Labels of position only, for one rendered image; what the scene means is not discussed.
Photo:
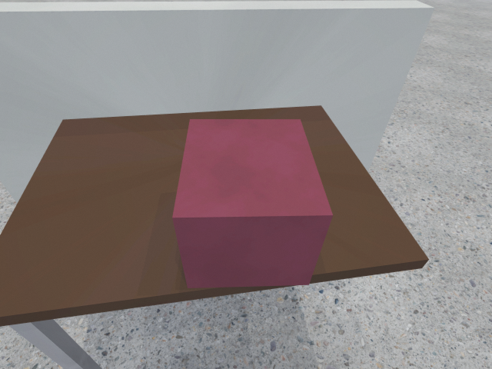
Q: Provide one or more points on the table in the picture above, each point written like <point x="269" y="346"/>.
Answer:
<point x="93" y="230"/>

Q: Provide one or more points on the carton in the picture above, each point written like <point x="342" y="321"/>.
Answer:
<point x="250" y="208"/>

